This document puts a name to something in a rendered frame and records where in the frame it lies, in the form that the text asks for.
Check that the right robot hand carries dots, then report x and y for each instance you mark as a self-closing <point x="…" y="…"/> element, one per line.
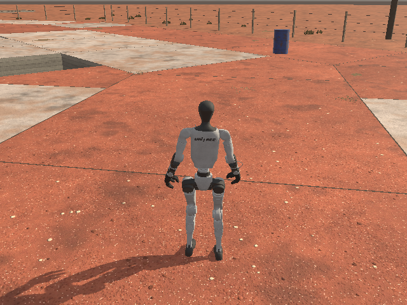
<point x="230" y="175"/>

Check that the robot right shin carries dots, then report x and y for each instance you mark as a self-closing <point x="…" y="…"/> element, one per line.
<point x="218" y="231"/>

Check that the right robot upper arm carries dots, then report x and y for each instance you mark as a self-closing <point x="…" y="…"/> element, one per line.
<point x="228" y="146"/>

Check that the right robot forearm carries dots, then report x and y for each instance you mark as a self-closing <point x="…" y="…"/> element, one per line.
<point x="234" y="167"/>

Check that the robot torso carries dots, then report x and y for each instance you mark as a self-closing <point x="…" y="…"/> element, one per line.
<point x="204" y="151"/>

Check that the left robot hand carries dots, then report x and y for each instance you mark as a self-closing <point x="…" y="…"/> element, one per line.
<point x="172" y="179"/>

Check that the left robot forearm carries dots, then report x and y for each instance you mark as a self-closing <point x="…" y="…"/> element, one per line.
<point x="173" y="167"/>

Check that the left robot upper arm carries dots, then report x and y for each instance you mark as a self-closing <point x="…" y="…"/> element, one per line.
<point x="181" y="144"/>

